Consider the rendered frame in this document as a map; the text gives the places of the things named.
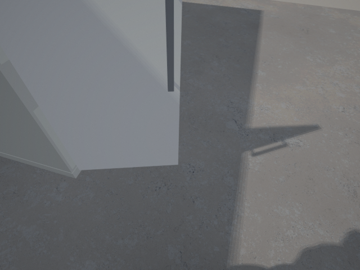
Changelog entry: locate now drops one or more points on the fridge door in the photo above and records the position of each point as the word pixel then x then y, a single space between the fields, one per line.
pixel 98 71

